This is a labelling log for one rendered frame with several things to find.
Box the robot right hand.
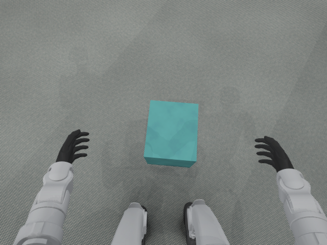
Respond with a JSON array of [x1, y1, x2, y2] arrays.
[[254, 136, 294, 172]]

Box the carton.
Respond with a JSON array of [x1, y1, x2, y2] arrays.
[[144, 100, 198, 168]]

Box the robot left thigh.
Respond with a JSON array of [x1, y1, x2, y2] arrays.
[[111, 208, 147, 245]]

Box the robot left hand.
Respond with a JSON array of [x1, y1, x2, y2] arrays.
[[56, 129, 89, 164]]

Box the left robot forearm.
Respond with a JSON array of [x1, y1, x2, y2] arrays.
[[13, 161, 74, 245]]

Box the right robot forearm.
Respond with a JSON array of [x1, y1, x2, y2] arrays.
[[276, 168, 327, 245]]

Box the robot right foot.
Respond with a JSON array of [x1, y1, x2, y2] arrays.
[[183, 202, 196, 245]]

